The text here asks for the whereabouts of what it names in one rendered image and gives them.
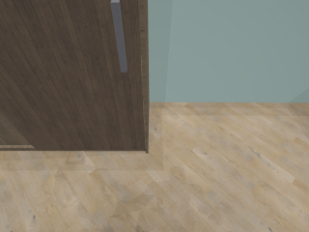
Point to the wardrobe door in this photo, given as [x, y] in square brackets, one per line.
[61, 83]
[9, 134]

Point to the handle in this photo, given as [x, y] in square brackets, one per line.
[119, 33]

